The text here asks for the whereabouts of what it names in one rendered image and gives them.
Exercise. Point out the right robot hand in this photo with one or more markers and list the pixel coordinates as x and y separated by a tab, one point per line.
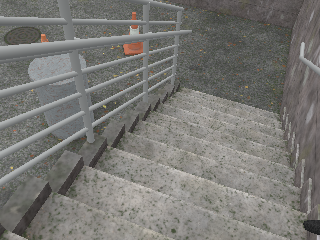
312	226

